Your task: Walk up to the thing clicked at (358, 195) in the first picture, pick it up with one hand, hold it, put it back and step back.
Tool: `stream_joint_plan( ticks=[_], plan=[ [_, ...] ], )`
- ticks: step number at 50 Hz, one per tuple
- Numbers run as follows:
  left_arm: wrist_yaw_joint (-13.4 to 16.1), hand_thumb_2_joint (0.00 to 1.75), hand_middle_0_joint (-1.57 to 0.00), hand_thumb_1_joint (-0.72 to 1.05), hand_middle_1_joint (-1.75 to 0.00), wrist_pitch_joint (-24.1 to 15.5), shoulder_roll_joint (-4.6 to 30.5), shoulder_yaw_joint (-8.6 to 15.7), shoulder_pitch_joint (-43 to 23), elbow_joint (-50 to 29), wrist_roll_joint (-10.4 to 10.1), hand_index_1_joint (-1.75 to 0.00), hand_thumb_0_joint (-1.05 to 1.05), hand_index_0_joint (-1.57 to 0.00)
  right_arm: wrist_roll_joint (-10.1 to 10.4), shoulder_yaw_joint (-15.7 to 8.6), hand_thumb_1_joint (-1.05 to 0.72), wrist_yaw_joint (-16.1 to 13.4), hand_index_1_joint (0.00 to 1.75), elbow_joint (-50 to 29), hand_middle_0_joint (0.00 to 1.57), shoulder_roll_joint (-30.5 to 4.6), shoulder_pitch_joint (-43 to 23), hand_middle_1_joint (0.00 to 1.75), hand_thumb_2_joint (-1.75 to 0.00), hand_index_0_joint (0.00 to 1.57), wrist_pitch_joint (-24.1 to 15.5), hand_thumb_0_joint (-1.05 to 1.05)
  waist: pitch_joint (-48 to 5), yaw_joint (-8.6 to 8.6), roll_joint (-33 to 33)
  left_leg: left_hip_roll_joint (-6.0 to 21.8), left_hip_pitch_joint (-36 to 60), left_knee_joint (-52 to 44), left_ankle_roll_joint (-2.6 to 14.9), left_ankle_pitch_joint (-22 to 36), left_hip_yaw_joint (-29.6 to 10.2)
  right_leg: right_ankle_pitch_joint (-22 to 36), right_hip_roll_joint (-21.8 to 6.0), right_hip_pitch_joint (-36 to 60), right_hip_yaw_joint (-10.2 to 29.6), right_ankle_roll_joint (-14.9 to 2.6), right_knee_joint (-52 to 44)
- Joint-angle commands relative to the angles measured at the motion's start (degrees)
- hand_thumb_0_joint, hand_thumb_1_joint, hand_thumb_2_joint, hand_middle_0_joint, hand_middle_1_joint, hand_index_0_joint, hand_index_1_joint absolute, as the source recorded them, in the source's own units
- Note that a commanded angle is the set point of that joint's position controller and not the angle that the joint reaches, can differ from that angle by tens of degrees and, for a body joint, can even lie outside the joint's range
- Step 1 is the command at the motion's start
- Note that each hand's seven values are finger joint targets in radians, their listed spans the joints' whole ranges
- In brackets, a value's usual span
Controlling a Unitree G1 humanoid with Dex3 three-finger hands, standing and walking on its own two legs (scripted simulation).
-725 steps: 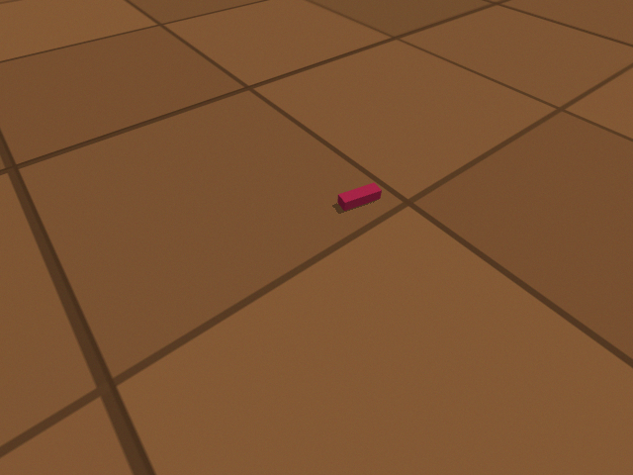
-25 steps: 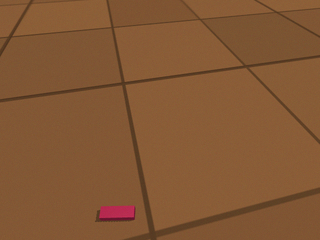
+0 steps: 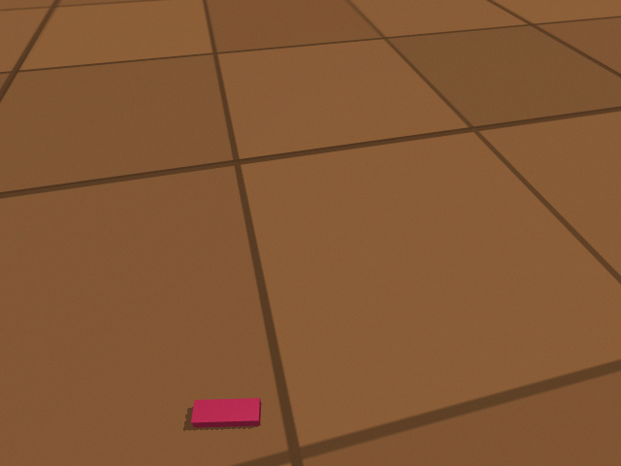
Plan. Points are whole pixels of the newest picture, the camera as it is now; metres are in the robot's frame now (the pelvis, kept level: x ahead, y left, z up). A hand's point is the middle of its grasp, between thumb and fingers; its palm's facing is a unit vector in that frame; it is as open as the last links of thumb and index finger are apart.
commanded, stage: stand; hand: left
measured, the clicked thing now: (227, 412) +0.42 +0.25 -0.76
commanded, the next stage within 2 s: rise first in 1.80 s
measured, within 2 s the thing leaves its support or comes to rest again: neither
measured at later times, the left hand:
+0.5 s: hand out of the picture +0.06 +0.26 -0.16, palm faces -0.03 -0.94 -0.34, open 7.3 cm
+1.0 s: hand out of the picture +0.07 +0.26 -0.16, palm faces -0.03 -0.94 -0.35, open 7.3 cm
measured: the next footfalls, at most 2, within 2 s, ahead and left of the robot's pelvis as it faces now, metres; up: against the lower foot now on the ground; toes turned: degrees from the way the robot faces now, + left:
none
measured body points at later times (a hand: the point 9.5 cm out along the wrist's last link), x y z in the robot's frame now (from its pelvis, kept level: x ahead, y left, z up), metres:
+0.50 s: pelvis -0.01 +0.00 +0.00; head +0.00 +0.00 +0.45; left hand +0.06 +0.31 -0.13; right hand +0.06 -0.30 -0.14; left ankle +0.00 +0.13 -0.75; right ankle -0.01 -0.14 -0.75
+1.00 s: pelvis +0.00 +0.00 +0.00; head +0.01 +0.00 +0.45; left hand +0.07 +0.31 -0.13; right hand +0.08 -0.30 -0.13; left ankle +0.00 +0.13 -0.75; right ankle -0.01 -0.14 -0.75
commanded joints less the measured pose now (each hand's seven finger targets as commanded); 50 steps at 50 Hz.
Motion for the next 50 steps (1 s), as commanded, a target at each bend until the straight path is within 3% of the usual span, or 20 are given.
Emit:
stream_joint_plan(
  ticks=[1, 13, 23, 33, 47, 50],
  plan=[
    [0.86, 0.90, -0.20, 0.90, -0.30, -1.35, 12.16, 2.02, -2.12, -3.63, -0.21, -0.30, 0.00, -0.20, -0.17, -2.61, -0.90, -0.47, 0.30, -3.32, 0.20, -12.20, -2.73, 0.30, -0.90, 0.20, -1.01, 0.00, -3.19, -0.09, -1.05, 6.05, 1.36, -2.31, 1.83, 7.12, -4.87, 7.54, -5.57, -2.36, 3.63, -2.22, -3.09],
    [0.60, 0.90, -0.20, 0.90, -0.30, -1.17, 12.39, 2.04, -1.29, -3.60, -0.20, -0.30, 0.00, -0.20, -0.24, -2.70, -0.90, -0.23, 0.30, -3.04, 0.20, -12.25, -1.80, 0.30, -0.90, 0.20, -0.89, 0.00, -1.49, -0.10, 0.05, 5.50, -0.73, -3.41, 1.84, -0.07, -5.58, 0.29, -5.28, -3.91, 3.99, -2.33, -3.81],
    [0.62, 0.90, -0.20, 0.90, -0.30, -1.30, 12.45, 1.93, -0.55, -3.99, -0.29, -0.30, 0.00, -0.20, -0.20, -2.63, -0.90, -0.45, 0.30, -3.02, 0.20, -12.45, -1.12, 0.30, -0.90, 0.20, -1.14, 0.00, -4.14, -0.10, -0.11, 5.95, 1.52, -1.80, 2.01, 6.09, -5.57, 5.58, -5.67, -2.78, 4.15, -2.44, -2.41],
    [0.62, 0.90, -0.20, 0.90, -0.30, -1.08, 12.22, 1.80, 0.25, -3.57, -0.33, -0.30, 0.00, -0.20, -0.04, -2.31, -0.90, -0.36, 0.30, -3.11, 0.20, -12.28, -1.42, 0.30, -0.90, 0.20, -1.10, 0.00, -2.03, 0.27, -0.29, 5.70, 0.09, -2.68, 1.78, 4.20, -6.00, 3.15, -5.25, -3.85, 3.69, -2.31, -2.40],
    [0.83, 0.90, -0.20, 0.90, -0.30, -1.31, 12.19, 1.90, -0.15, -4.23, -0.18, -0.30, 0.00, -0.20, -0.04, -2.44, -0.90, -0.55, 0.30, -3.69, 0.20, -12.48, -1.75, 0.30, -0.90, 0.20, -1.10, 0.00, -4.91, 0.05, -0.74, 6.19, 2.48, -0.54, 2.02, 11.04, -5.38, 10.98, -5.91, -1.65, 3.40, -2.20, -1.83],
    [0.91, 0.90, -0.20, 0.90, -0.30, -1.29, 12.32, 1.91, -0.15, -4.18, -0.22, -0.30, 0.00, -0.20, -0.06, -2.40, -0.90, -0.58, 0.30, -3.66, 0.20, -12.28, -1.59, 0.30, -0.90, 0.20, -1.01, 0.00, -4.19, -0.13, -0.53, 5.97, 1.70, -0.80, 1.91, 10.11, -5.17, 10.50, -5.89, -1.65, 3.41, -2.16, -2.10]
  ],
)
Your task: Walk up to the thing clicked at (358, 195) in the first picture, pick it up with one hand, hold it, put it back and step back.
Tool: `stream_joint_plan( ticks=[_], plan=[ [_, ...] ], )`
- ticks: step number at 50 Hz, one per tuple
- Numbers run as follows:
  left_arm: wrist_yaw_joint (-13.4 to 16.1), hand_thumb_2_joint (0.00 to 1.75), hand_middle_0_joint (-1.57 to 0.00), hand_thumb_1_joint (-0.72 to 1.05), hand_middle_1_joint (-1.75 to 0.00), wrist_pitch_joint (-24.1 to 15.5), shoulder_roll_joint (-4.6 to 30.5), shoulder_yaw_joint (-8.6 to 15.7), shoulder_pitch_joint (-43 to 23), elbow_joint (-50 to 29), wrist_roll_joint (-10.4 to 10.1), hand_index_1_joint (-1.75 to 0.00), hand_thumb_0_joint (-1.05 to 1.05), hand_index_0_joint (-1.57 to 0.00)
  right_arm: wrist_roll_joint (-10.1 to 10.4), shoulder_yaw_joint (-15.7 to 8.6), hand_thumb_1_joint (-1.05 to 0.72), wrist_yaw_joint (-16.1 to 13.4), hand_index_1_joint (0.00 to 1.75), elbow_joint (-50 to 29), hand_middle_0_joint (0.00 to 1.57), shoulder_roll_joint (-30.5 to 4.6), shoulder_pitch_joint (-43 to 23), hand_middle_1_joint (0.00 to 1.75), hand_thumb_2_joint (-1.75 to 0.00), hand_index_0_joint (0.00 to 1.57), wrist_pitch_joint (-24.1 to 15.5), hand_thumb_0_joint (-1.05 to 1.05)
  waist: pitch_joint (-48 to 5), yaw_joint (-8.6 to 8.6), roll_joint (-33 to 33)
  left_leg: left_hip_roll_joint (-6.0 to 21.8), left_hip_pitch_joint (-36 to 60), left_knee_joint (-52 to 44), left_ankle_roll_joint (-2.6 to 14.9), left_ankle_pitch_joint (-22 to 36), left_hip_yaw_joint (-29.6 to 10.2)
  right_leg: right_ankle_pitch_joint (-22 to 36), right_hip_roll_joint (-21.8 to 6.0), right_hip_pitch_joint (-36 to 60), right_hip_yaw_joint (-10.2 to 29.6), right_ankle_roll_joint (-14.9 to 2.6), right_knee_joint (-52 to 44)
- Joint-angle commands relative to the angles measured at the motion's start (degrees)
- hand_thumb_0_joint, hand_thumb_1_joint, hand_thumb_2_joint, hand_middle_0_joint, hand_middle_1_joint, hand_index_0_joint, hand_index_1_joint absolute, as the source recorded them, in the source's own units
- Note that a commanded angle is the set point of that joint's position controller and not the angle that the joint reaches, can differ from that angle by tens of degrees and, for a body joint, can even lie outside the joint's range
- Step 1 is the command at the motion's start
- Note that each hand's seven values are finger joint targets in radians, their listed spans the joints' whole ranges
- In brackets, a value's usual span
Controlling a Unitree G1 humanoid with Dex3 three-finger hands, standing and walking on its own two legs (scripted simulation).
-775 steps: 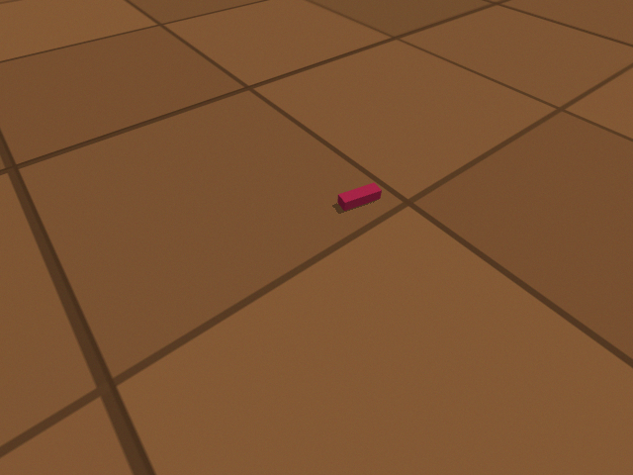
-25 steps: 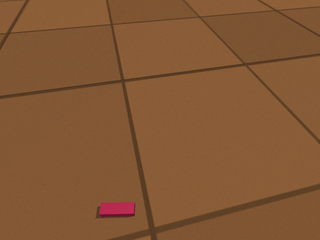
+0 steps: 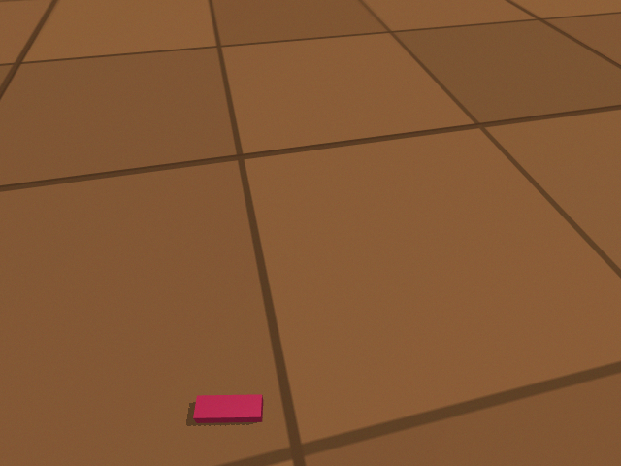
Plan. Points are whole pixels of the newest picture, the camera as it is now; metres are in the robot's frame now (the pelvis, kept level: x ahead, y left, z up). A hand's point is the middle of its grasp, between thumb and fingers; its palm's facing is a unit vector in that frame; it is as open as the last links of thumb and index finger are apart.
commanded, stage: stand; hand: left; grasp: from above
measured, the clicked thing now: (229, 408) +0.42 +0.24 -0.76
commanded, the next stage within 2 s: rise first in 0.80 s
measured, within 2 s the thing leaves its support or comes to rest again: neither
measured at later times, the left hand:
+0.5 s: hand out of the picture +0.08 +0.26 -0.16, palm faces -0.03 -0.94 -0.35, open 7.3 cm
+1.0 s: hand out of the picture +0.10 +0.25 -0.15, palm faces +0.04 -0.94 -0.34, open 7.6 cm
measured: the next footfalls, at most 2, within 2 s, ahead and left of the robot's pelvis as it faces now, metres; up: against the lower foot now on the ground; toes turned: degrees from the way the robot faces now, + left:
none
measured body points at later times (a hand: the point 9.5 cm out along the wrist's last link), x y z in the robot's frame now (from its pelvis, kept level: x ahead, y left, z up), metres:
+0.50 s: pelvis +0.00 +0.00 +0.00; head +0.01 +0.00 +0.45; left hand +0.08 +0.30 -0.13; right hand +0.08 -0.30 -0.13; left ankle +0.00 +0.13 -0.75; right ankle -0.01 -0.14 -0.75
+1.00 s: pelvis -0.01 +0.00 +0.00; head +0.02 +0.00 +0.44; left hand +0.09 +0.30 -0.13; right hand +0.08 -0.29 -0.13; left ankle +0.00 +0.13 -0.75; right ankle -0.01 -0.14 -0.75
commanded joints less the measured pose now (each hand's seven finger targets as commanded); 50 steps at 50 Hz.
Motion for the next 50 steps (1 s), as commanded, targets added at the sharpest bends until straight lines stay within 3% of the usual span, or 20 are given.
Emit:
stream_joint_plan(
  ticks=[1, 8, 16, 27, 44, 45, 46, 47, 48, 49, 50],
  plan=[
    [0.89, 0.90, -0.20, 0.90, -0.30, -1.41, 12.12, 2.20, -2.05, -3.56, -0.27, -0.30, 0.00, -0.20, -0.13, -2.56, -0.90, -0.63, 0.30, -3.29, 0.20, -12.39, -2.07, 0.30, -0.90, 0.20, -1.05, 0.00, -4.19, -0.39, 0.00, 6.25, 1.97, -2.00, 1.65, 10.07, -4.73, 10.68, -5.54, -0.95, 3.86, -2.50, -2.75],
    [0.78, 0.90, -0.20, 0.90, -0.30, -1.19, 12.06, 2.38, -1.41, -3.38, -0.19, -0.30, 0.00, -0.20, -0.12, -2.58, -0.90, -0.71, 0.30, -3.45, 0.20, -12.37, -2.66, 0.30, -0.90, 0.20, -1.06, 0.00, -3.63, 0.07, 0.31, 6.20, 1.49, -2.66, 1.68, 8.00, -4.82, 8.62, -5.45, -1.04, 3.82, -2.61, -3.02],
    [0.86, 0.90, -0.20, 0.90, -0.30, -1.43, 12.31, 2.49, -1.79, -3.76, -0.24, -0.30, 0.00, -0.20, -0.18, -2.74, -0.90, -0.72, 0.30, -3.57, 0.20, -12.42, -2.34, 0.30, -0.90, 0.20, -1.22, 0.00, -5.23, 0.00, -0.32, 6.52, 3.13, -2.19, 1.71, 12.31, -4.86, 11.55, -5.60, -0.74, 3.71, -2.61, -2.34],
    [0.81, 0.90, -0.20, 0.90, -0.30, -1.30, 12.02, 2.36, -1.72, -3.90, -0.15, -0.30, 0.00, -0.20, -0.20, -2.79, -0.90, -0.76, 0.30, -3.52, 0.20, -12.43, -2.09, 0.30, -0.90, 0.20, -1.10, 0.00, -3.86, -0.10, 0.19, 6.16, 1.89, -2.38, 1.71, 8.66, -4.61, 9.28, -5.60, -1.00, 3.83, -2.66, -3.24],
    [0.82, 0.90, -0.20, 0.90, -0.30, -1.32, 12.44, 2.54, -1.66, -3.92, -0.16, -0.30, 0.00, -0.20, -0.21, -2.84, -0.90, -0.65, 0.30, -3.49, 0.20, -12.19, -1.77, 0.30, -0.90, 0.20, -1.21, 0.00, -4.07, -0.09, -0.08, 6.30, 2.14, -3.04, 1.68, 9.57, -5.18, 8.67, -5.39, -1.20, 3.72, -2.83, -2.71],
    [0.82, 0.98, -0.13, 0.82, -0.38, -1.34, 12.07, 2.44, -1.64, -3.97, -0.24, -0.38, 0.00, -0.12, -0.19, -2.86, -0.93, -0.69, 0.30, -3.43, 0.20, -12.34, -1.87, 0.30, -0.91, 0.20, -1.17, 0.00, -3.92, -0.03, 0.00, 6.29, 2.03, -2.81, 1.75, 9.57, -5.12, 8.64, -5.46, -1.18, 3.71, -2.77, -2.99],
    [1.47, 0.98, -0.19, 0.74, -0.46, -6.44, 1.15, 2.26, -21.75, -24.08, -3.04, -0.46, 0.00, -0.17, 3.63, -0.32, -1.00, -1.81, 0.30, -19.59, 0.20, -2.52, 0.17, 0.30, -0.93, 0.20, -3.98, 0.00, 0.53, -6.84, 1.86, -2.05, -5.92, 1.68, 1.58, 1.02, 1.26, 5.15, 2.17, -13.72, -0.03, -2.23, 0.98],
    [1.90, 0.99, -0.16, 0.66, -0.54, -5.75, 4.49, 3.49, -26.71, -18.45, -2.93, -0.54, 0.00, -0.14, 3.79, -0.58, -0.94, -2.44, 0.30, -16.58, 0.20, -4.18, 3.00, 0.30, -0.91, 0.20, -3.91, 0.00, -1.77, -4.96, -0.83, -2.01, -5.24, 2.12, 1.74, -0.09, 0.76, 3.21, 2.12, -10.95, -0.75, -2.07, 1.13],
    [2.08, 0.98, -0.14, 0.59, -0.62, -3.80, 10.99, 7.33, -15.68, -9.47, -1.36, -0.62, 0.00, -0.12, 3.95, -2.00, -0.94, -3.07, 0.30, -16.68, 0.20, -6.40, 5.37, 0.30, -0.91, 0.20, -3.34, 0.00, -1.63, -2.94, -0.60, -1.91, -6.39, 2.71, 1.56, -0.57, 0.95, 1.37, 2.56, -10.69, -1.34, -2.44, 1.67],
    [1.43, 0.97, -0.11, 0.51, -0.70, -2.95, 11.76, 8.07, -14.53, -5.73, -0.18, -0.70, 0.00, -0.11, 3.56, -2.62, -0.91, -3.07, 0.30, -17.59, 0.20, -6.33, 5.89, 0.30, -0.90, 0.20, -3.07, 0.00, -3.03, -2.80, -2.93, -2.23, -8.39, 4.72, 1.79, -0.49, 0.62, 0.71, 2.49, -11.99, -1.46, -2.58, 2.70],
    [0.54, 0.98, -0.09, 0.44, -0.78, -2.84, 12.98, 8.84, -17.85, -5.53, 1.00, -0.78, 0.00, -0.09, 3.37, -3.00, -0.90, -3.15, 0.30, -19.20, 0.20, -5.94, 6.25, 0.30, -0.90, 0.20, -3.20, 0.00, -3.96, -2.34, -3.95, -2.27, -9.88, 6.74, 2.09, -0.12, 0.50, 1.02, 2.47, -13.07, -1.48, -2.50, 4.39]
  ],
)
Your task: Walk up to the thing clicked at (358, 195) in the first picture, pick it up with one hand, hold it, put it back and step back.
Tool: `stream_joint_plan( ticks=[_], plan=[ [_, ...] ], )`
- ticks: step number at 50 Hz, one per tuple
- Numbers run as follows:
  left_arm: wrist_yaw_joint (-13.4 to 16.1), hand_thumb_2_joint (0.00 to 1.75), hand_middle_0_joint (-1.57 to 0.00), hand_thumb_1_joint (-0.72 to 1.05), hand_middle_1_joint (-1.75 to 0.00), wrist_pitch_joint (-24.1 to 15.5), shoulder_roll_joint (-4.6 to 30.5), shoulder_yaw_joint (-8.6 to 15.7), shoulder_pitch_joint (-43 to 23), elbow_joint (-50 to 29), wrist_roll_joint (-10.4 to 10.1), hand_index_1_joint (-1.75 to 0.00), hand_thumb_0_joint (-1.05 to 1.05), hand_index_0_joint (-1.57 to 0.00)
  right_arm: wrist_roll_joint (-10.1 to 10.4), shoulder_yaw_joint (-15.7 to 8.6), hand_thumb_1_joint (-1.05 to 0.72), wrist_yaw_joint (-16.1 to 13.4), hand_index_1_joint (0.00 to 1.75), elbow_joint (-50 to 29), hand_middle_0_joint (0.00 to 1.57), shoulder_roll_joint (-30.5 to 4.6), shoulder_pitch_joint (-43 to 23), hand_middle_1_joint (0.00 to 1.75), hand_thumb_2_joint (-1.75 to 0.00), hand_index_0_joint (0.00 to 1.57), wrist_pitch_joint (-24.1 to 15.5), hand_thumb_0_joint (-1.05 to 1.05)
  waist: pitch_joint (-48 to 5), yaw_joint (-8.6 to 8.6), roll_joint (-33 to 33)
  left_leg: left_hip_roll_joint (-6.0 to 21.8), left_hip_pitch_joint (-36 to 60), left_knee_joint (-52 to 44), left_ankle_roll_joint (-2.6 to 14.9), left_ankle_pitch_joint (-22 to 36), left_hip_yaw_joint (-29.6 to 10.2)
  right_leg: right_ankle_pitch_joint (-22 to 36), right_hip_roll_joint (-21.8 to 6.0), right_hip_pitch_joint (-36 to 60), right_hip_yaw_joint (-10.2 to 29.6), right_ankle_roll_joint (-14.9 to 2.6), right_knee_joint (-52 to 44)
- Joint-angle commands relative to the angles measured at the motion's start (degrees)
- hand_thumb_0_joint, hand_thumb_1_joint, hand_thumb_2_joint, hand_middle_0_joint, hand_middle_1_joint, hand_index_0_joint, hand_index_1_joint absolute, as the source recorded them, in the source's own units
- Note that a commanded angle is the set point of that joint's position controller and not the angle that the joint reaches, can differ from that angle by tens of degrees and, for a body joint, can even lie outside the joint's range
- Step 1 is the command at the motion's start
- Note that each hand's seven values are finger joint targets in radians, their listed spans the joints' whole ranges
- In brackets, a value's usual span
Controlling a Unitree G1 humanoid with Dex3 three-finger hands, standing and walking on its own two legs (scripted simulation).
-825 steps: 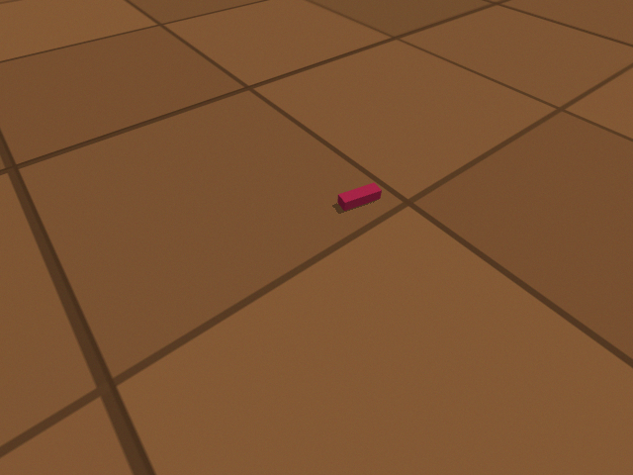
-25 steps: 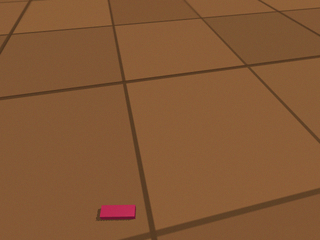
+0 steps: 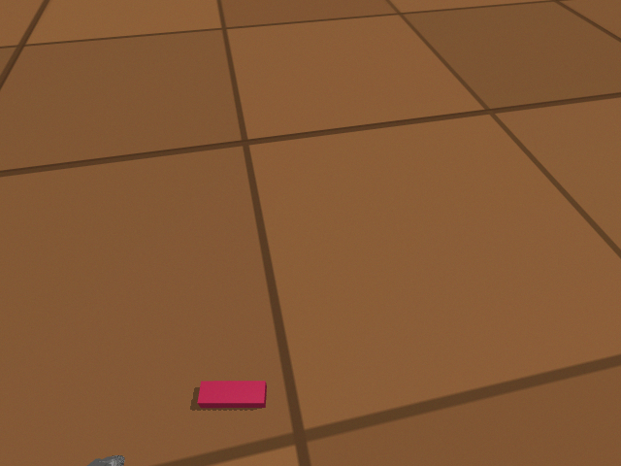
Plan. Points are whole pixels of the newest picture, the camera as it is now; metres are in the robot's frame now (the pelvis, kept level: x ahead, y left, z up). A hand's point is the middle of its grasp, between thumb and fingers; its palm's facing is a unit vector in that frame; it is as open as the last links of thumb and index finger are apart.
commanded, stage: rise first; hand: left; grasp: from above
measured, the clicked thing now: (233, 394) +0.43 +0.23 -0.75
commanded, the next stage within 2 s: none
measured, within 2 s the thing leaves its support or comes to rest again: neither
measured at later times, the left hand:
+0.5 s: hand out of the picture +0.13 +0.26 -0.21, palm faces -0.12 -0.89 -0.43, open 13.6 cm
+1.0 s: hand out of the picture +0.15 +0.28 -0.31, palm faces -0.36 -0.72 -0.59, open 14.2 cm
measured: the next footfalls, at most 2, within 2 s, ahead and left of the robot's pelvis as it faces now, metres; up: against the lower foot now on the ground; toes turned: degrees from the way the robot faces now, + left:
none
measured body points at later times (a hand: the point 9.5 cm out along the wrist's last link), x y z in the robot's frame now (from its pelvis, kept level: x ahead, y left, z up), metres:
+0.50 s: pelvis -0.01 +0.01 -0.06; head +0.07 +0.01 +0.38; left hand +0.14 +0.31 -0.18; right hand +0.12 -0.26 -0.16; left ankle +0.01 +0.13 -0.74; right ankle -0.01 -0.14 -0.74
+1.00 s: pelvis -0.03 +0.01 -0.16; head +0.10 +0.02 +0.26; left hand +0.17 +0.31 -0.27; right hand +0.16 -0.25 -0.25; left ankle +0.01 +0.13 -0.74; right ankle -0.01 -0.14 -0.74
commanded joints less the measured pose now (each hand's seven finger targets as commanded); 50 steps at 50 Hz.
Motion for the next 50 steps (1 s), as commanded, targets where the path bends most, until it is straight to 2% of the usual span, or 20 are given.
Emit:
stream_joint_plan(
  ticks=[1, 3, 5, 8, 10, 11, 13, 17, 19, 22, 24, 26, 35, 37, 40, 42, 45, 48, 49, 50],
  plan=[
    [-0.85, 0.98, -0.06, 0.37, -0.86, -2.14, 15.84, 7.28, -15.49, -2.43, 3.46, -0.86, 0.00, -0.07, -0.18, -3.69, -0.90, -1.24, 0.30, -10.89, 0.20, -7.02, 1.91, 0.30, -0.90, 0.20, -2.10, 0.00, -8.06, -1.40, -3.93, -2.20, -4.12, 3.99, 1.84, 1.60, 1.62, 3.49, 2.55, -7.41, -0.28, -2.23, 1.90],
    [-1.77, 0.98, -0.04, 0.21, -1.00, -1.08, 14.64, 8.97, -6.67, -0.43, 6.57, -0.97, 0.00, -0.06, -1.29, -4.93, -0.92, -0.65, 0.30, -12.50, 0.20, -6.31, 4.16, 0.30, -0.90, 0.20, -2.42, 0.00, -12.52, 0.94, 1.08, -2.77, -6.72, 7.11, 1.13, 4.19, 1.46, 5.32, 2.40, -8.18, -0.14, -2.84, 5.87],
    [-1.74, 1.00, 0.00, 0.05, -1.08, 0.07, 12.79, 9.01, -2.66, -2.11, 7.87, -1.04, 0.00, -0.03, -1.32, -5.20, -0.90, -0.36, 0.30, -15.12, 0.20, -5.69, 4.37, 0.30, -0.90, 0.20, -2.75, 0.00, -14.48, 1.91, 2.49, -2.82, -7.15, 7.98, 0.62, 6.10, 1.24, 6.15, 2.78, -7.95, -0.47, -2.98, 7.84],
    [-1.03, 1.01, -0.01, -0.16, -1.07, 3.22, 10.35, 8.00, -2.37, -6.77, 8.89, -1.05, 0.00, -0.03, -0.97, -5.52, -0.88, 0.01, 0.30, -18.40, 0.20, -5.17, 4.25, 0.30, -0.89, 0.20, -2.89, 0.00, -14.79, 0.64, 2.33, -2.38, -7.77, 8.90, 0.52, 7.92, 0.73, 7.14, 3.14, -9.51, -0.98, -2.76, 8.89],
    [-0.40, 1.01, -0.03, -0.32, -1.07, 4.92, 11.55, 8.45, -5.07, -9.56, 9.61, -1.06, 0.00, -0.04, -0.98, -5.51, -0.87, 0.18, 0.30, -19.98, 0.20, -4.89, 3.24, 0.30, -0.89, 0.20, -3.09, 0.00, -14.26, 0.12, 0.52, -2.10, -10.01, 10.97, 0.67, 6.74, 0.21, 5.71, 3.32, -12.51, -1.15, -2.61, 10.50],
    [-0.19, 1.00, -0.04, -0.38, -1.07, 5.27, 11.84, 8.51, -6.64, -10.84, 9.93, -1.06, 0.00, -0.05, -1.04, -5.44, -0.87, 0.36, 0.30, -20.95, 0.20, -4.74, 2.40, 0.30, -0.89, 0.20, -3.34, 0.00, -12.85, -0.20, -0.32, -1.91, -12.03, 12.19, 0.74, 3.70, 0.16, 2.74, 3.31, -14.72, -1.13, -2.48, 11.27],
    [0.10, 0.99, -0.05, -0.46, -1.08, 5.52, 10.30, 8.62, -4.23, -12.60, 10.35, -1.07, 0.00, -0.05, -1.32, -5.57, -0.86, 0.59, 0.30, -22.03, 0.20, -4.26, 3.16, 0.30, -0.89, 0.20, -4.19, 0.00, -14.15, -0.21, -0.11, -1.96, -14.24, 15.18, 0.80, 2.31, 0.43, 1.43, 3.21, -17.01, -1.04, -2.48, 14.27],
    [0.20, 1.00, -0.06, -0.51, -1.08, 4.86, 11.53, 9.84, -3.50, -21.22, 11.36, -1.08, 0.00, -0.06, -1.58, -6.07, -0.87, 0.59, 0.30, -23.67, 0.20, -4.02, 3.97, 0.30, -0.89, 0.20, -5.61, 0.00, -17.83, -0.15, 1.77, -1.51, -17.92, 20.68, 0.76, 1.84, -0.12, 0.93, 3.03, -21.56, -0.86, -2.46, 20.02],
    [0.09, 1.01, -0.06, -0.54, -1.07, 5.31, 10.39, 9.29, -0.20, -21.84, 12.12, -1.07, 0.00, -0.05, -1.63, -6.08, -0.86, 0.49, 0.30, -24.22, 0.20, -3.71, 3.79, 0.30, -0.89, 0.20, -6.08, 0.00, -16.96, -0.42, 2.02, -1.21, -20.46, 22.20, 0.73, -0.35, -0.59, -1.20, 3.08, -24.30, -0.91, -2.47, 21.95],
    [0.10, 1.03, -0.06, -0.56, -1.05, 5.86, 9.83, 8.80, 1.03, -27.54, 13.37, -1.07, 0.00, -0.04, -1.73, -6.29, -0.87, 0.16, 0.30, -25.67, 0.20, -3.70, 3.71, 0.30, -0.89, 0.20, -6.77, 0.00, -19.24, -0.97, 2.77, -0.65, -21.49, 24.98, 0.70, 0.47, -1.12, -0.65, 3.09, -26.93, -0.80, -2.54, 24.95],
    [0.15, 1.02, -0.05, -0.55, -1.05, 6.85, 9.75, 9.01, 3.94, -29.18, 13.94, -1.06, 0.00, -0.04, -1.78, -6.31, -0.86, 0.10, 0.30, -26.09, 0.20, -3.80, 3.64, 0.30, -0.89, 0.20, -7.21, 0.00, -19.75, -1.08, 2.75, -0.31, -22.54, 26.46, 0.62, 1.08, -1.72, -0.56, 3.26, -28.58, -1.02, -2.53, 26.86],
    [0.47, 1.02, -0.05, -0.56, -1.05, 7.50, 10.50, 9.54, 4.04, -32.74, 14.74, -1.06, 0.00, -0.04, -1.79, -6.12, -0.86, -0.06, 0.30, -27.16, 0.20, -3.39, 2.90, 0.30, -0.89, 0.20, -7.56, 0.00, -19.75, -1.02, 2.60, -0.62, -24.98, 28.34, 0.96, -1.82, -1.22, -2.52, 3.04, -29.99, -0.41, -2.40, 27.33],
    [0.90, 0.99, -0.06, -0.56, -1.07, 10.56, 9.26, 8.61, 11.62, -41.34, 16.25, -1.08, 0.00, -0.06, -1.96, -5.56, -0.90, -0.22, 0.30, -29.94, 0.20, -2.55, 1.57, 0.30, -0.90, 0.20, -9.59, 0.00, -22.95, -1.16, 2.90, -0.41, -31.09, 35.05, 1.27, -3.07, -1.96, -3.75, 3.02, -35.94, -0.40, -2.43, 33.73],
    [1.00, 0.99, -0.07, -0.58, -1.08, 10.75, 10.16, 8.54, 8.75, -43.01, 16.62, -1.08, 0.00, -0.06, -1.94, -5.47, -0.91, -0.27, 0.30, -30.42, 0.20, -2.75, 1.07, 0.30, -0.91, 0.20, -9.86, 0.00, -22.87, -2.29, 2.60, -0.39, -33.11, 36.65, 1.42, -4.42, -2.14, -4.60, 2.96, -37.86, -0.36, -2.33, 34.84],
    [1.10, 1.00, -0.07, -0.59, -1.06, 10.03, 10.55, 8.05, 5.57, -40.64, 19.16, -1.07, 0.00, -0.06, -2.05, -5.10, -0.91, -0.25, 0.30, -30.11, 0.20, -2.76, 0.16, 0.30, -0.91, 0.20, -10.67, 0.00, -21.72, -3.04, 3.11, -0.27, -37.53, 39.87, 1.39, -7.74, -2.85, -7.54, 3.01, -43.85, -0.27, -2.44, 38.76],
    [1.32, 1.00, -0.06, -0.58, -1.06, 8.43, 10.74, 7.90, 3.83, -38.21, 21.26, -1.07, 0.00, -0.05, -2.19, -5.11, -0.89, 0.17, 0.30, -29.90, 0.20, -3.02, -0.34, 0.30, -0.90, 0.20, -11.18, 0.00, -21.79, -2.60, 2.60, -0.39, -41.60, 42.70, 1.33, -10.21, -3.27, -9.83, 2.82, -47.98, -0.40, -2.54, 42.42],
    [1.64, 1.00, -0.06, -0.58, -1.07, 4.84, 10.29, 6.16, -0.55, -35.69, 25.09, -1.07, 0.00, -0.06, -2.34, -5.51, -0.88, 1.03, 0.30, -28.86, 0.20, -3.93, -0.77, 0.30, -0.90, 0.20, -12.22, 0.00, -25.30, -2.80, 4.45, -0.26, -45.24, 47.46, 0.81, -10.46, -4.10, -10.44, 2.82, -55.16, -0.42, -2.76, 49.38],
    [3.09, 1.00, -0.06, -0.57, -1.07, 1.06, 13.20, 6.93, -4.53, -34.74, 29.42, -1.08, 0.00, -0.05, -2.14, -6.11, -0.88, 1.58, 0.30, -27.75, 0.20, -4.77, -1.40, 0.30, -0.90, 0.20, -12.68, 0.00, -30.22, -2.15, 5.57, -0.28, -48.67, 52.57, 0.66, -10.74, -4.55, -10.89, 2.60, -61.18, -0.27, -2.89, 55.13],
    [3.94, 1.01, -0.07, -0.58, -1.07, 0.01, 14.54, 8.19, -4.95, -34.36, 30.83, -1.08, 0.00, -0.06, -2.06, -6.31, -0.89, 1.83, 0.30, -27.27, 0.20, -5.11, -1.17, 0.30, -0.90, 0.20, -12.72, 0.00, -32.55, -1.57, 5.61, -0.43, -49.34, 54.29, 0.70, -9.74, -4.43, -10.22, 2.60, -62.21, -0.13, -3.01, 56.87],
    [4.55, 1.02, -0.06, -0.58, -1.07, -0.85, 15.03, 7.78, -6.23, -33.75, 32.20, -1.08, 0.00, -0.05, -1.99, -6.34, -0.88, 1.98, 0.30, -27.07, 0.20, -5.13, -1.62, 0.30, -0.90, 0.20, -12.65, 0.00, -33.98, -1.62, 5.87, -0.55, -50.64, 56.06, 0.67, -9.36, -4.43, -10.01, 2.62, -64.04, -0.20, -3.02, 58.56]
  ],
)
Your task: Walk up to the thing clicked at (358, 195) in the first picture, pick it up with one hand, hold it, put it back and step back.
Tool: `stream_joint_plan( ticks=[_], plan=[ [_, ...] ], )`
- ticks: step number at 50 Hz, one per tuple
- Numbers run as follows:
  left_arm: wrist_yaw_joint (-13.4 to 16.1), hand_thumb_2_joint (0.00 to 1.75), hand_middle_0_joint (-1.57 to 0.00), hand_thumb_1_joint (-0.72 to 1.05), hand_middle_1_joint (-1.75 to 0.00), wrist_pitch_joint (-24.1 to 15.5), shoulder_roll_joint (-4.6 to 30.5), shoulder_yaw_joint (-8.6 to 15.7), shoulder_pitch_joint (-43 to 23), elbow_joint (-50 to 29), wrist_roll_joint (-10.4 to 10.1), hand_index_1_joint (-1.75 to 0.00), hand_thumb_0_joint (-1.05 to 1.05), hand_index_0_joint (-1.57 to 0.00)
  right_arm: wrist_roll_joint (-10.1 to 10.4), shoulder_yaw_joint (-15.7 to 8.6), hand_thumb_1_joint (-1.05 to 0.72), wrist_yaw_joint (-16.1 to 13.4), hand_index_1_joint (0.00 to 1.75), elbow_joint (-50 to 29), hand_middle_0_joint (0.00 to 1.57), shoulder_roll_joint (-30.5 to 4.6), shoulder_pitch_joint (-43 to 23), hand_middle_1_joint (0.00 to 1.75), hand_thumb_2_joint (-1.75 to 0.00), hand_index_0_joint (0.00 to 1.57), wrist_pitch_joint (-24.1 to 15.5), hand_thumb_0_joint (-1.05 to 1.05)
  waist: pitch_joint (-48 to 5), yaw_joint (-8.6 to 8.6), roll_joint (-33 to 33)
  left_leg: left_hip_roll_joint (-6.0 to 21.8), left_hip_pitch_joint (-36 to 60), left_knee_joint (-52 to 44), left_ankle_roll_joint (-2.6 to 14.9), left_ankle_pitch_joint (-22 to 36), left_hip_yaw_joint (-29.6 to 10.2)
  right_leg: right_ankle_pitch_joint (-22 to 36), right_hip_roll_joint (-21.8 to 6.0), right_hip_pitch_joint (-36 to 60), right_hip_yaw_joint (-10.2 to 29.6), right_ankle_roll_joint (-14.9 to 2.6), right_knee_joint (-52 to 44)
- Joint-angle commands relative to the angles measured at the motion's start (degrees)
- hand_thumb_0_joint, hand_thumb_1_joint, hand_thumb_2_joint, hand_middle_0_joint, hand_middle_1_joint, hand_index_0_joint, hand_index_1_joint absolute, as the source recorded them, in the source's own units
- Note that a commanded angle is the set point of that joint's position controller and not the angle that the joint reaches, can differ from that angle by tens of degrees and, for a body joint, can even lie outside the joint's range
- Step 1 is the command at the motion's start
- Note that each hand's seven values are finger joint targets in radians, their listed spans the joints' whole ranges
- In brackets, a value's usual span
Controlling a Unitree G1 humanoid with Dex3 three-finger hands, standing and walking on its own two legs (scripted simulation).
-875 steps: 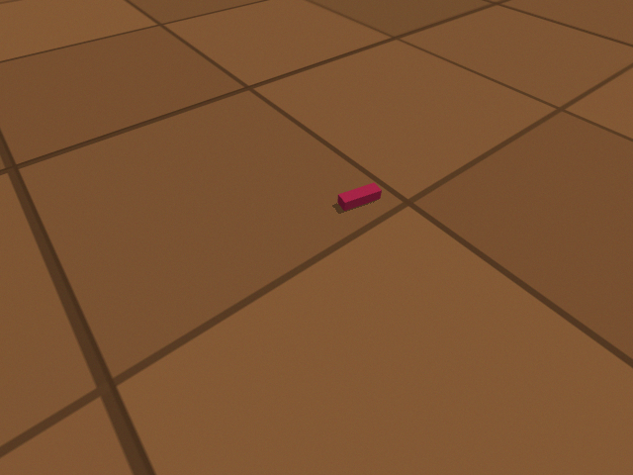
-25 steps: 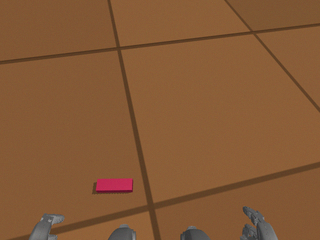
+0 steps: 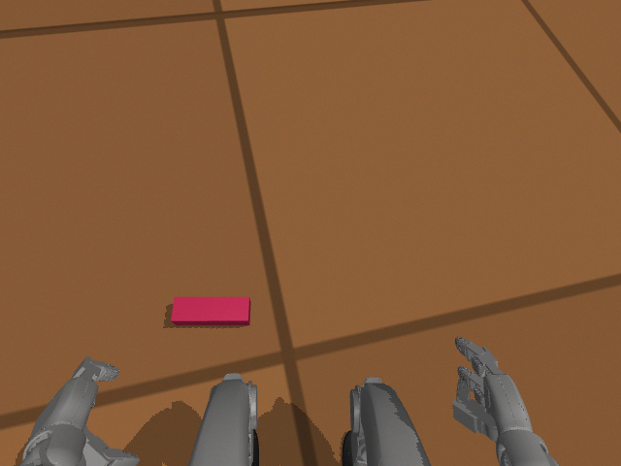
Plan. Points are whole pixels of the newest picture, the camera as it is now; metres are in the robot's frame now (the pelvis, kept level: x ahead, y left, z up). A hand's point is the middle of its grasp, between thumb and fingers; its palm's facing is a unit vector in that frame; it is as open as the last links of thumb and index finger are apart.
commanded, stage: rise first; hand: left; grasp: from above
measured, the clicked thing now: (212, 311) +0.46 +0.23 -0.59
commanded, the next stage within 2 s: none
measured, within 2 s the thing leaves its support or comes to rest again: neither
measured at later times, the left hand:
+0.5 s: hand (154, 346) +0.32 +0.28 -0.33, palm faces -0.48 -0.24 -0.85, open 14.1 cm
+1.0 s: hand (169, 324) +0.38 +0.29 -0.41, palm faces -0.46 -0.01 -0.89, open 14.2 cm
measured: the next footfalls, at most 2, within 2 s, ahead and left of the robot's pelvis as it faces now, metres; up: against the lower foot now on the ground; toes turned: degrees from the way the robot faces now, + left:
none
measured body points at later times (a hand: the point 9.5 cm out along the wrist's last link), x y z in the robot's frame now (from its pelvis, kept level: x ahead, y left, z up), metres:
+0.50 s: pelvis -0.06 -0.01 -0.19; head +0.15 +0.01 +0.21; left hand +0.34 +0.29 -0.28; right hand +0.05 -0.28 -0.33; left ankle +0.04 +0.12 -0.58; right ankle +0.02 -0.15 -0.58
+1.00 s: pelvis -0.07 +0.00 -0.26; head +0.15 +0.05 +0.13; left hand +0.40 +0.28 -0.36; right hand -0.02 -0.28 -0.37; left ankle +0.04 +0.12 -0.58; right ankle +0.02 -0.15 -0.58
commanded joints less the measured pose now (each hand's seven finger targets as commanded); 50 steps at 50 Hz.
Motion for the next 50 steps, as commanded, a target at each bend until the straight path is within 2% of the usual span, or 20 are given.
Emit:
stream_joint_plan(
  ticks=[1, 2, 4, 5, 10, 11, 12, 14, 17, 20, 24, 31, 32, 37, 39, 40, 43, 44, 46, 50],
  plan=[
    [3.87, 1.01, -0.06, -0.56, -1.08, -6.56, 12.67, 4.30, -7.65, -4.49, 6.21, -1.08, 0.00, -0.05, 0.35, -5.00, -0.88, 0.32, 0.30, -3.58, 0.20, -9.87, 0.61, 0.30, -0.90, 0.20, -2.19, 0.00, -21.91, 0.08, 5.83, -1.56, 11.04, -3.07, 0.51, 14.49, -1.07, 13.99, 2.78, -3.18, -0.86, -3.50, 0.17],
    [4.38, 1.02, -0.07, -0.58, -1.07, -7.38, 12.48, 3.64, -9.67, -4.21, 7.20, -1.08, 0.00, -0.06, 0.37, -4.93, -0.89, 0.55, 0.30, -3.05, 0.20, -9.95, 0.68, 0.30, -0.90, 0.20, -2.01, 0.00, -23.16, -0.03, 5.97, -1.48, 9.82, -1.52, 0.45, 15.83, -1.51, 14.55, 2.81, -5.39, -1.09, -3.66, 2.30],
    [5.41, 1.02, -0.06, -0.58, -1.06, -8.63, 15.37, 5.11, -12.16, -3.27, 9.47, -1.07, 0.00, -0.05, 0.24, -5.55, -0.89, 0.86, 0.30, -1.84, 0.20, -10.61, 0.67, 0.30, -0.90, 0.20, -1.56, 0.00, -26.25, 0.88, 7.27, -1.52, 8.39, 1.76, 0.50, 17.20, -1.40, 15.20, 2.85, -8.50, -1.06, -3.78, 5.29],
    [5.81, 1.03, -0.06, -0.58, -1.07, -8.94, 15.38, 4.51, -13.86, -3.03, 10.66, -1.08, 0.00, -0.05, 0.24, -5.74, -0.89, 1.02, 0.30, -1.16, 0.20, -10.75, 1.31, 0.30, -0.90, 0.20, -1.26, 0.00, -28.50, 0.72, 7.08, -1.48, 8.41, 3.62, 0.65, 19.05, -1.37, 16.40, 2.90, -9.69, -1.18, -3.78, 6.64],
    [7.49, 1.06, -0.07, -0.61, -1.05, -10.61, 20.04, 5.74, -25.21, 2.34, 15.75, -1.07, 0.00, -0.05, -0.32, -6.29, -0.90, 1.69, 0.30, 1.19, 0.20, -11.17, 2.25, 0.30, -0.90, 0.20, 0.46, 0.00, -32.41, 0.42, 3.83, -1.73, -1.27, 11.42, 1.37, 14.24, -0.16, 14.01, 3.12, -12.55, -1.12, -3.45, 10.82],
    [7.49, 1.06, -0.06, -0.60, -1.05, -11.18, 19.87, 4.77, -27.84, 3.35, 16.87, -1.07, 0.00, -0.05, -0.44, -6.26, -0.90, 1.82, 0.30, 1.58, 0.20, -11.04, 2.52, 0.30, -0.90, 0.20, 0.67, 0.00, -32.81, -0.29, 4.09, -1.82, -3.57, 13.01, 1.41, 12.88, 0.09, 13.19, 3.15, -13.42, -1.13, -3.45, 11.94],
    [7.60, 1.05, -0.06, -0.59, -1.05, -11.80, 20.62, 5.00, -29.54, 5.23, 17.93, -1.07, 0.00, -0.05, -0.65, -6.27, -0.89, 2.00, 0.30, 2.20, 0.20, -11.16, 2.98, 0.30, -0.90, 0.20, 1.01, 0.00, -33.50, 0.07, 2.99, -1.86, -5.11, 14.61, 1.59, 12.56, 0.28, 13.04, 3.20, -13.91, -1.21, -3.39, 12.95],
    [7.63, 1.05, -0.06, -0.57, -1.05, -13.01, 22.32, 4.26, -35.18, 7.24, 20.06, -1.06, 0.00, -0.05, -0.88, -6.43, -0.88, 2.13, 0.30, 2.99, 0.20, -11.28, 3.88, 0.30, -0.90, 0.20, 1.67, 0.00, -34.32, -0.66, 2.46, -1.88, -8.32, 17.77, 1.98, 10.93, 1.01, 12.16, 3.29, -14.98, -1.03, -3.15, 13.75],
    [8.37, 1.05, -0.05, -0.56, -1.05, -14.76, 25.83, 5.23, -40.88, 10.47, 23.08, -1.06, 0.00, -0.04, -1.38, -6.24, -0.87, 2.37, 0.30, 4.08, 0.20, -11.67, 5.09, 0.30, -0.90, 0.20, 2.74, 0.00, -35.88, -0.35, 2.98, -1.84, -10.86, 20.41, 1.89, 9.47, 1.07, 10.55, 3.38, -16.81, -1.54, -3.29, 16.50],
    [9.06, 1.06, -0.05, -0.55, -1.06, -15.98, 27.22, 5.00, -44.20, 15.61, 25.73, -1.06, 0.00, -0.04, -1.78, -6.09, -0.86, 2.63, 0.30, 4.86, 0.20, -11.89, 5.72, 0.30, -0.89, 0.20, 3.99, 0.00, -33.16, -0.85, 3.18, -1.82, -14.30, 21.51, 1.98, 3.89, 0.54, 4.88, 3.77, -21.60, -2.74, -3.53, 18.30],
    [10.51, 1.05, -0.05, -0.56, -1.06, -17.41, 30.94, 5.88, -49.19, 18.87, 29.32, -1.06, 0.00, -0.04, -2.43, -5.60, -0.87, 2.91, 0.30, 5.93, 0.20, -11.81, 6.84, 0.30, -0.90, 0.20, 5.88, 0.00, -33.16, -1.40, 3.68, -2.00, -18.00, 24.05, 2.20, 0.86, 0.57, 1.55, 4.17, -24.01, -3.38, -3.65, 20.70],
    [13.72, 1.06, -0.05, -0.57, -1.00, -19.37, 32.74, 3.91, -59.01, 23.04, 35.59, -1.01, 0.00, -0.04, -3.86, -4.83, -0.89, 3.65, 0.30, 7.51, 0.20, -12.56, 8.40, 0.30, -0.90, 0.20, 8.70, 0.00, -30.69, -4.14, 9.29, -1.86, -19.80, 27.04, 1.94, -1.83, -0.75, -0.03, 4.48, -32.67, -5.21, -4.22, 26.15],
    [14.18, 1.05, -0.05, -0.57, -1.00, -19.61, 33.26, 4.01, -59.53, 24.40, 35.99, -1.01, 0.00, -0.04, -4.05, -4.72, -0.89, 3.77, 0.30, 7.47, 0.20, -12.83, 7.80, 0.30, -0.90, 0.20, 8.85, 0.00, -29.27, -4.26, 9.41, -1.79, -20.43, 26.80, 1.91, -4.26, -1.45, -1.69, 4.44, -34.17, -5.63, -4.23, 26.97],
    [16.54, 1.06, -0.05, -0.57, -0.98, -20.29, 35.31, 4.02, -63.08, 27.61, 39.95, -0.99, 0.00, -0.04, -5.13, -3.95, -0.89, 4.20, 0.30, 8.89, 0.20, -13.28, 8.66, 0.30, -0.90, 0.20, 9.60, 0.00, -29.52, -4.90, 11.69, -1.87, -20.29, 29.42, 1.62, -2.01, -1.61, 0.50, 4.28, -37.71, -6.30, -4.46, 29.89],
    [17.03, 1.05, -0.05, -0.57, -0.98, -20.37, 34.44, 2.44, -65.54, 28.47, 40.93, -0.99, 0.00, -0.04, -5.58, -3.66, -0.90, 4.43, 0.30, 8.76, 0.20, -13.13, 8.14, 0.30, -0.90, 0.20, 9.66, 0.00, -28.89, -5.56, 13.30, -1.97, -20.89, 30.28, 1.60, -1.91, -1.21, 0.53, 4.32, -38.46, -6.29, -4.52, 30.18],
    [17.25, 1.06, -0.05, -0.58, -0.97, -20.16, 34.49, 2.50, -65.13, 30.10, 41.70, -0.99, 0.00, -0.04, -5.78, -3.79, -0.90, 4.48, 0.30, 9.41, 0.20, -13.37, 8.86, 0.30, -0.90, 0.20, 9.76, 0.00, -28.72, -6.10, 12.50, -2.00, -21.05, 30.64, 1.67, -1.55, -1.45, 1.04, 4.36, -38.73, -6.53, -4.46, 30.57],
    [17.78, 1.04, -0.05, -0.57, -0.98, -20.19, 35.74, 2.61, -66.61, 31.32, 43.29, -0.99, 0.00, -0.05, -6.20, -3.41, -0.90, 4.85, 0.30, 9.56, 0.20, -13.71, 8.75, 0.30, -0.90, 0.20, 9.84, 0.00, -29.98, -5.74, 14.69, -2.05, -20.55, 31.61, 1.49, -0.33, -1.49, 2.18, 4.33, -39.51, -6.80, -4.44, 32.26],
    [18.09, 1.04, -0.05, -0.56, -0.98, -20.31, 36.06, 2.85, -67.15, 31.81, 43.66, -0.98, 0.00, -0.05, -6.37, -3.59, -0.90, 4.91, 0.30, 9.76, 0.20, -14.02, 9.09, 0.30, -0.90, 0.20, 9.93, 0.00, -29.66, -6.32, 13.74, -1.89, -20.79, 31.70, 1.51, -0.64, -1.98, 2.07, 4.31, -40.14, -7.18, -4.38, 32.56],
    [18.51, 1.03, -0.05, -0.56, -0.99, -20.47, 34.58, 1.49, -68.11, 32.63, 44.39, -0.99, 0.00, -0.05, -6.72, -3.14, -0.90, 5.20, 0.30, 9.78, 0.20, -13.72, 8.47, 0.30, -0.90, 0.20, 10.08, 0.00, -28.39, -7.01, 14.49, -2.00, -21.87, 32.16, 1.54, -1.45, -2.18, 1.64, 4.24, -41.51, -7.40, -4.24, 33.41],
    [19.49, 1.02, -0.05, -0.55, -0.99, -21.07, 37.18, 2.87, -69.16, 33.75, 46.17, -0.99, 0.00, -0.05, -7.25, -2.96, -0.90, 5.45, 0.30, 10.46, 0.20, -14.03, 8.62, 0.30, -0.90, 0.20, 10.33, 0.00, -30.33, -6.77, 15.00, -1.92, -20.89, 34.02, 1.40, 1.94, -2.05, 4.31, 4.38, -41.72, -7.48, -4.37, 35.01]
  ],
)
